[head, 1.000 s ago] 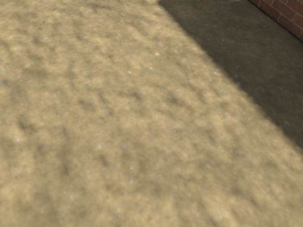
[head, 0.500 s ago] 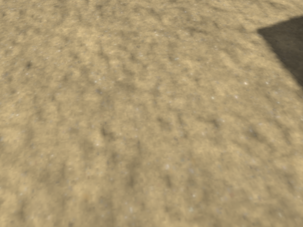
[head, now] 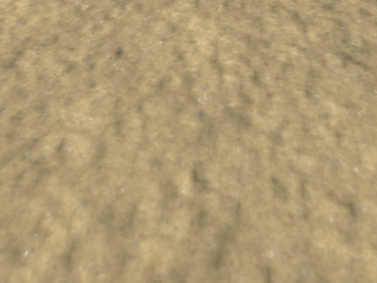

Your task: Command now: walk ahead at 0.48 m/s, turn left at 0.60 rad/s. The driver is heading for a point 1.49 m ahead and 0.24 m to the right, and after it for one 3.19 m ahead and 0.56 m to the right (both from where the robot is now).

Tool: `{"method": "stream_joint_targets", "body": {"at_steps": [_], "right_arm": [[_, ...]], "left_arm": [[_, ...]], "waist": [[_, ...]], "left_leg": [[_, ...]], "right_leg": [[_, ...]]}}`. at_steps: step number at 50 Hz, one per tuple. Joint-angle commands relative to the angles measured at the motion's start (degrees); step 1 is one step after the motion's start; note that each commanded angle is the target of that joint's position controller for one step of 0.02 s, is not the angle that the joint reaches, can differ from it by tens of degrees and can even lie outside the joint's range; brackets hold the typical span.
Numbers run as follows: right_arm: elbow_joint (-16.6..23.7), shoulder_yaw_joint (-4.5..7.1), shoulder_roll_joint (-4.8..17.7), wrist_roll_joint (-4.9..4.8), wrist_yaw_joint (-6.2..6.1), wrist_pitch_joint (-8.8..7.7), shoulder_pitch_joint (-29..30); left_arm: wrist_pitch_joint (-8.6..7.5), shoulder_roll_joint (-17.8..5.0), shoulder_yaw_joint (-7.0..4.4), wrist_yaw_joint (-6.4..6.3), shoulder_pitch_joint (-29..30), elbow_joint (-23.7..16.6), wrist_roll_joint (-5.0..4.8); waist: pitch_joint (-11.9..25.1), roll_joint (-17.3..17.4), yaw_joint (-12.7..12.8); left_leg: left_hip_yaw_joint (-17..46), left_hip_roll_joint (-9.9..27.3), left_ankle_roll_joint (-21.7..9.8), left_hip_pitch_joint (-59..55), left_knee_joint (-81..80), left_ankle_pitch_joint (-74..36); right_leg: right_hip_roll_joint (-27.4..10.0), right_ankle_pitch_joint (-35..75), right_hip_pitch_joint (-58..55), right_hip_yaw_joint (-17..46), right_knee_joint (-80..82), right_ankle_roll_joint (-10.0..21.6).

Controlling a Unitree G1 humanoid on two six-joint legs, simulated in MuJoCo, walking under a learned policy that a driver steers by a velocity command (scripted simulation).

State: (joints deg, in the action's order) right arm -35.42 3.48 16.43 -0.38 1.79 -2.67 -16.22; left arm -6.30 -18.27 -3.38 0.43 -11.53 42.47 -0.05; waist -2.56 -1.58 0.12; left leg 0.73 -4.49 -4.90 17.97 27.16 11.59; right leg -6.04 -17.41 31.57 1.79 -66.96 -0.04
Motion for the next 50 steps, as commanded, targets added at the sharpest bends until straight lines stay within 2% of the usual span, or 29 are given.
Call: {"method": "stream_joint_targets", "body": {"at_steps": [1, 4, 7, 11, 14, 15, 16, 17, 18, 19, 20, 21, 22, 23, 26, 29, 34, 37, 39, 41, 42, 43, 44, 45, 46, 47, 48, 49, 50], "right_arm": [[3.74, 2.30, 8.43, 0.08, -1.09, -1.71, 2.26], [1.54, 2.50, 9.14, -0.41, -2.14, -1.66, -0.47], [-0.35, 2.56, 9.34, -0.82, -2.60, -1.49, -3.21], [-3.32, 2.39, 8.91, -1.13, -2.61, -1.28, -7.10], [-4.38, 2.69, 9.31, -0.79, -2.81, -0.31, -7.19], [-4.21, 2.64, 9.28, -0.73, -2.80, -0.04, -6.29], [-3.79, 2.11, 8.22, -0.41, -2.71, 0.10, -5.52], [-2.22, 1.04, 6.05, 0.57, -2.77, 0.13, -5.30], [-2.90, -0.34, 0.88, -0.93, -2.55, -0.69, -15.65], [-3.69, 0.24, 5.98, -1.56, -2.50, -1.22, -13.10], [-2.21, 1.09, 8.87, -2.11, -2.33, -1.44, -4.95], [-0.93, 0.77, 8.36, -1.31, -2.43, -1.70, -0.44], [-0.19, 0.88, 7.65, -0.26, -2.34, -1.96, 1.98], [-0.28, 0.96, 6.87, -0.12, -2.15, -1.90, 1.15], [-1.16, 0.28, 3.99, -0.17, -2.02, -1.27, -0.60], [0.40, -0.46, 2.64, 0.41, -2.02, -1.43, 4.68], [1.94, -1.07, 1.33, -0.22, -0.87, -2.46, 14.35], [3.54, -0.85, 1.90, -0.77, 0.15, -2.90, 18.88], [4.43, -0.49, 2.70, -0.73, 0.77, -3.22, 20.10], [3.53, 0.63, 4.81, -0.49, 0.77, -3.58, 15.04], [1.33, 1.91, 7.09, -0.26, 0.33, -3.64, 7.14], [-0.61, 3.17, 10.68, 0.66, -0.43, -3.52, -3.33], [-1.54, 4.45, 16.17, 1.61, -0.86, -3.02, -8.49], [-1.72, 3.25, 11.01, 0.93, -0.90, -2.63, -9.65], [-2.03, 2.23, 8.33, 0.49, -1.09, -2.48, -6.28], [-2.03, 1.63, 6.53, 0.37, -1.13, -2.45, -2.77], [-2.41, 1.12, 4.85, 0.53, -0.89, -2.65, 0.45], [-2.56, 0.81, 3.59, 0.89, -0.77, -3.17, 2.78], [-2.90, 0.97, 3.52, 1.05, -0.69, -3.58, 4.27]], "left_arm": [[0.33, -5.56, -1.52, -0.14, -1.01, -3.31, 1.10], [0.45, -3.60, -0.65, -0.18, 6.23, -5.43, 1.34], [-0.19, -1.77, 0.31, 0.85, 12.58, -6.60, 0.61], [-0.97, -3.34, -0.10, 2.08, 16.35, -8.10, -0.13], [-1.22, -4.84, -0.88, 2.29, 13.93, -8.22, -0.12], [-1.35, -5.83, -1.56, 2.06, 10.08, -7.46, 0.04], [-1.45, -7.73, -2.53, 1.74, 3.07, -6.01, 0.37], [-1.39, -10.64, -3.11, 1.37, -7.16, -5.16, 1.15], [-0.90, -13.87, -4.20, 1.86, -12.21, -2.27, 1.08], [-0.71, -8.08, -2.82, 2.04, -12.79, -2.45, -0.82], [-0.34, -5.57, -2.07, 1.53, -9.07, -2.87, -0.82], [0.10, -5.09, -1.63, 1.25, -5.51, -3.44, -0.02], [0.27, -4.24, -1.28, 1.22, -3.54, -3.40, 0.40], [0.07, -3.49, -0.91, 1.11, -2.75, -3.50, 0.92], [-0.48, -3.70, -0.93, 1.01, -3.51, -2.26, 0.02], [-0.21, -5.90, -1.47, 0.52, -4.85, -0.96, -0.41], [0.86, -7.19, -1.47, 0.22, -9.11, 1.34, -1.12], [1.79, -7.68, -1.51, 0.16, -12.05, 2.88, -1.32], [2.55, -8.12, -1.70, -0.12, -12.97, 3.63, -1.45], [3.17, -9.38, -2.01, -0.53, -11.74, 3.63, -1.54], [3.32, -9.02, -1.75, -0.66, -10.61, 3.30, -1.46], [3.03, -6.43, -0.65, -0.71, -9.50, 1.77, -0.48], [2.02, 0.47, 1.47, -0.53, -16.47, 0.07, -0.35], [1.23, -3.35, 0.73, -0.32, -15.20, 1.06, -1.57], [1.12, -7.17, -0.63, -0.22, -10.28, -0.34, -2.88], [1.24, -6.77, -0.60, -0.29, -7.00, -1.23, -2.61], [1.67, -6.08, -0.77, -0.33, -5.30, -1.67, -1.82], [2.53, -5.45, -1.09, -0.37, -6.22, -1.38, -1.59], [3.38, -4.13, -0.96, -0.33, -7.74, -0.91, -1.75]], "waist": [[4.84, 4.71, 1.79], [2.21, 4.60, -0.26], [1.54, 6.00, -3.05], [0.29, 6.85, -4.72], [0.41, 8.82, -3.18], [2.60, 9.23, -0.92], [8.14, 8.54, 2.65], [17.60, 3.40, 6.63], [25.91, -16.62, 2.54], [22.81, -11.17, 4.87], [13.35, -5.49, 5.92], [8.48, -0.37, 4.38], [4.68, 0.55, 2.90], [4.20, -0.96, 1.09], [4.02, -2.88, -0.43], [2.31, -1.69, 0.62], [0.51, -1.80, 4.47], [-0.72, -2.13, 5.71], [-1.01, -2.52, 5.08], [1.74, -3.66, 1.11], [6.62, -3.06, -3.26], [14.99, -0.75, -7.89], [24.36, 13.44, -5.79], [27.31, 14.61, -7.55], [16.92, 11.11, -7.29], [11.58, 8.09, -5.67], [7.16, 6.65, -3.80], [5.12, 7.86, -1.65], [4.19, 8.57, -0.29]], "left_leg": [[17.38, 14.00, -11.66, -6.64, -14.82, -12.43], [13.78, 11.46, -10.01, -4.95, -14.74, -14.09], [11.65, 10.00, -7.69, -4.27, -14.16, -10.61], [15.53, 13.81, -7.11, -11.29, -10.97, -9.68], [17.51, 16.00, -5.77, -17.37, -6.91, -18.97], [16.46, 14.67, -4.85, -18.05, -2.38, -28.90], [13.95, 11.63, -3.29, -15.91, 6.70, -34.95], [11.44, 7.72, -1.22, -6.04, 23.30, -22.83], [8.02, -1.98, 3.59, 16.03, 44.69, 17.09], [12.34, 0.21, 3.68, 23.62, 50.37, 20.71], [10.63, 2.88, 3.55, 26.53, 51.11, 15.87], [7.85, 5.67, 3.38, 25.01, 48.52, 11.34], [6.58, 7.51, 3.49, 23.89, 44.71, 8.66], [6.35, 9.20, 3.47, 20.85, 42.11, 6.72], [4.37, 10.47, 4.50, 19.02, 36.15, 5.71], [2.93, 11.39, 5.84, 21.45, 26.77, -1.42], [0.02, 8.92, 5.71, 16.98, 9.54, -15.84], [-0.23, 7.78, 4.59, 17.59, 4.94, -14.92], [-0.02, 7.04, 3.16, 16.99, 2.50, -10.71], [-1.04, 4.91, 1.48, 8.55, -0.02, -7.23], [-1.84, 4.16, -0.14, -3.20, -1.64, -9.06], [4.73, 11.49, -3.39, -21.13, 1.90, -11.32], [29.37, 27.41, -11.65, -43.50, 0.45, -4.15], [39.68, 29.21, -12.93, -42.67, -6.07, 3.29], [30.60, 27.07, -10.16, -35.09, -7.69, 4.68], [23.44, 24.61, -8.48, -27.16, -9.21, 2.83], [18.50, 22.37, -7.68, -19.68, -11.78, 0.19], [14.20, 20.60, -6.91, -14.23, -14.23, -2.02], [11.41, 19.93, -6.82, -10.52, -16.35, -3.35]], "right_leg": [[-1.21, 5.55, 6.84, 1.32, 4.59, -1.64], [0.90, 15.66, 7.38, 0.77, 17.59, -3.34], [3.86, 24.88, 2.19, -0.62, 30.72, -3.06], [4.40, 24.67, 1.83, 0.54, 36.93, -0.61], [5.17, 16.09, -0.17, -0.50, 38.63, 2.18], [6.74, 14.54, -5.83, -2.42, 40.05, 3.60], [5.85, 17.12, -17.14, -2.48, 39.64, 5.82], [-3.55, 19.36, -34.64, 8.04, 36.88, 9.86], [-16.27, 5.98, -55.02, 36.59, 42.63, 20.01], [-16.09, -7.07, -54.20, 43.51, 48.59, 18.62], [-14.15, -7.08, -46.22, 33.88, 49.65, 15.89], [-11.84, -1.50, -37.67, 27.17, 50.65, 14.33], [-9.75, 4.81, -31.18, 22.86, 52.04, 14.24], [-7.94, 8.91, -27.57, 19.66, 53.34, 13.76], [-6.42, 16.18, -24.26, 13.93, 56.24, 14.68], [-5.94, 21.32, -23.86, 9.24, 58.25, 14.61], [-3.53, 21.85, -24.76, 3.15, 57.93, 11.59], [-6.00, 22.13, -29.70, 4.36, 56.15, 11.25], [-7.71, 25.16, -33.11, 5.72, 53.64, 10.50], [-7.37, 36.22, -33.89, 5.98, 47.51, 9.20], [-4.86, 41.45, -31.10, 4.14, 39.13, 7.81], [-2.05, 32.15, -20.67, 2.48, 24.86, 5.74], [6.95, -0.17, 2.60, -1.05, 2.45, 1.44], [7.16, -15.33, 9.16, 5.78, -5.69, 1.15], [4.32, -11.86, 13.35, 5.72, -8.35, 1.16], [1.73, -7.16, 12.75, 4.08, -6.73, 1.06], [0.25, -3.96, 11.06, 3.64, -3.82, 0.72], [-1.29, -1.38, 7.70, 4.18, -1.75, 0.46], [-1.72, 0.07, 4.86, 4.05, -1.02, 0.04]]}}
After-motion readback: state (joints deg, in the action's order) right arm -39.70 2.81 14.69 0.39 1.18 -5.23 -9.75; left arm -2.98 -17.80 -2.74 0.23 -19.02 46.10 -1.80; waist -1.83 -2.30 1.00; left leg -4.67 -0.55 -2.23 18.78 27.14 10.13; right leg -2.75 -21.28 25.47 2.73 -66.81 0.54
